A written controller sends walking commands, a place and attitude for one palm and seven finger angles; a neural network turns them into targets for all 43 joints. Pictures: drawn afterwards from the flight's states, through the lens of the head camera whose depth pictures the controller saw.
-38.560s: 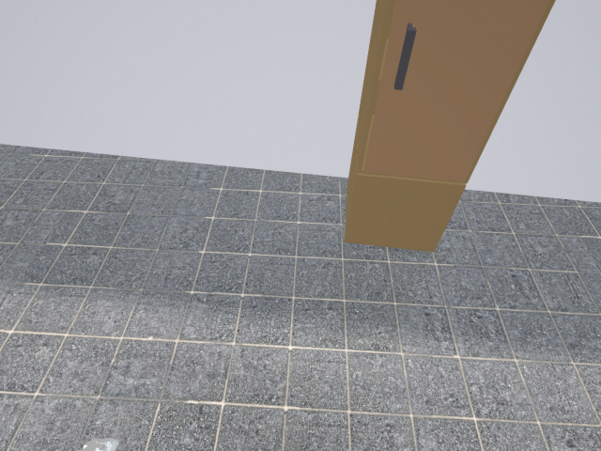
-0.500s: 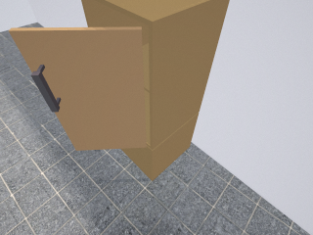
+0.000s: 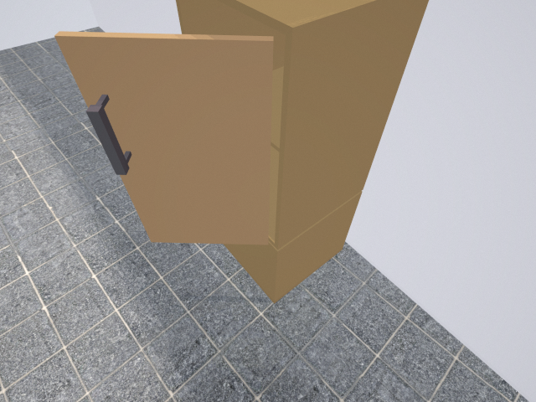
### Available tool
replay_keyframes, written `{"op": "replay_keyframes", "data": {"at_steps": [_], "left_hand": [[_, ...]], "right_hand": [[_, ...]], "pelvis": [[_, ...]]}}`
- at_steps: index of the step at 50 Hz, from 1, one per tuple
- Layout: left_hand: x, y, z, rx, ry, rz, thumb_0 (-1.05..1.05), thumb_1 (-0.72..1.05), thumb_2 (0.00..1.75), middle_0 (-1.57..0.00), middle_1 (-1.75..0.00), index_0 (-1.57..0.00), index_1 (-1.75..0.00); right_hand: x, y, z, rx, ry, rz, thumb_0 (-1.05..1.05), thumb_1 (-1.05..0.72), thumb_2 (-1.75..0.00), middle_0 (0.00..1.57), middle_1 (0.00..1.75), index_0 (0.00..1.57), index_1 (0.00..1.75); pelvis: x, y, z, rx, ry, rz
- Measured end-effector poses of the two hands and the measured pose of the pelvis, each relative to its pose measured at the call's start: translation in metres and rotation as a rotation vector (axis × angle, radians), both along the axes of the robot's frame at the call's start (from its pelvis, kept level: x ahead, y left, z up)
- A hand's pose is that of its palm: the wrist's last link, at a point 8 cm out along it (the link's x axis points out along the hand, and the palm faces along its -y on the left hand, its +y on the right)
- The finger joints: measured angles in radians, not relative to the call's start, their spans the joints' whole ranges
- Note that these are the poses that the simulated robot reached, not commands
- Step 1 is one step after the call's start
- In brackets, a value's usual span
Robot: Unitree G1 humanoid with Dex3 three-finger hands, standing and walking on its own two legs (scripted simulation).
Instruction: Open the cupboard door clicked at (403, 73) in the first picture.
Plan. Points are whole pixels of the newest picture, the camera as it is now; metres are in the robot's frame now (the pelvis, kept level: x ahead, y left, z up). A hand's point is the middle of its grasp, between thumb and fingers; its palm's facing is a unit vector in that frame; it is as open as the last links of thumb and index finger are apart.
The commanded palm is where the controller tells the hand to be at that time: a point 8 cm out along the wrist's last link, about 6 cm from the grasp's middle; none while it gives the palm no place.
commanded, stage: shuffle to correct the standing spot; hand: left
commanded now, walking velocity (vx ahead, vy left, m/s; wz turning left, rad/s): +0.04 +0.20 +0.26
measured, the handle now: (113, 136) +0.54 +0.35 +0.07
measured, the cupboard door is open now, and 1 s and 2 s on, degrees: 50 50 50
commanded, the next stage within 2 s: come to a stop and stand still in 0.42 s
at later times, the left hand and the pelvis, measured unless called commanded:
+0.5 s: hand out of the picture +0.01 +0.28 -0.16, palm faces +0.12 -0.95 -0.29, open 7.4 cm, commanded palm none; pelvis -0.01 +0.08 -0.01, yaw +1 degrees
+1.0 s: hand out of the picture +0.03 +0.32 -0.18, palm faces +0.06 -0.98 -0.21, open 7.4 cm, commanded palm none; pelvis +0.01 +0.13 +0.00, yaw +1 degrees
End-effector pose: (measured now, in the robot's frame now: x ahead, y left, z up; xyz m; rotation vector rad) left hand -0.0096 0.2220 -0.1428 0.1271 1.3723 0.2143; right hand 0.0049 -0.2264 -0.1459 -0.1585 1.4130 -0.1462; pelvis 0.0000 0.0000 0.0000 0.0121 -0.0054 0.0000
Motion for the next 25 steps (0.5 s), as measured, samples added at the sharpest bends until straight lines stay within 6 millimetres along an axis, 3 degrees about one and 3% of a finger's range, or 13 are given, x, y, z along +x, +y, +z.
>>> {"op": "replay_keyframes", "data": {"at_steps": [6, 10, 16, 21, 25], "left_hand": [[-0.025, 0.036, -0.002, 0.013, 0.035, 0.040, 0.01, 0.91, 0.90, -0.20, -0.30, -0.20, -0.30], [-0.029, 0.073, -0.016, 0.024, 0.059, 0.038, 0.01, 0.91, 0.90, -0.20, -0.30, -0.20, -0.30], [0.003, 0.109, -0.001, 0.087, -0.034, 0.024, 0.01, 0.91, 0.90, -0.19, -0.30, -0.20, -0.30], [0.020, 0.107, 0.017, 0.106, -0.119, -0.001, 0.01, 0.91, 0.90, -0.19, -0.30, -0.19, -0.30], [0.008, 0.098, 0.019, 0.091, -0.110, 0.011, 0.01, 0.91, 0.90, -0.19, -0.30, -0.20, -0.30]], "right_hand": [[0.053, 0.013, 0.013, -0.027, -0.126, 0.056, 0.01, -0.91, -0.90, 0.20, 0.30, 0.20, 0.30], [0.084, 0.030, 0.011, -0.058, -0.258, 0.091, 0.01, -0.91, -0.90, 0.20, 0.30, 0.20, 0.30], [0.081, 0.061, 0.007, -0.019, -0.256, 0.115, 0.01, -0.91, -0.90, 0.20, 0.30, 0.20, 0.30], [0.070, 0.083, -0.004, 0.060, -0.235, 0.108, 0.01, -0.91, -0.90, 0.20, 0.30, 0.20, 0.30], [0.062, 0.085, -0.010, 0.077, -0.200, 0.082, 0.00, -0.93, -0.90, 0.20, 0.30, 0.21, 0.30]], "pelvis": [[-0.005, 0.025, 0.000, 0.022, -0.005, 0.021], [-0.007, 0.051, -0.016, 0.009, -0.005, 0.023], [-0.015, 0.068, -0.011, 0.017, 0.011, 0.035], [-0.014, 0.074, -0.007, 0.025, 0.015, 0.029], [-0.009, 0.078, -0.006, 0.033, 0.006, 0.025]]}}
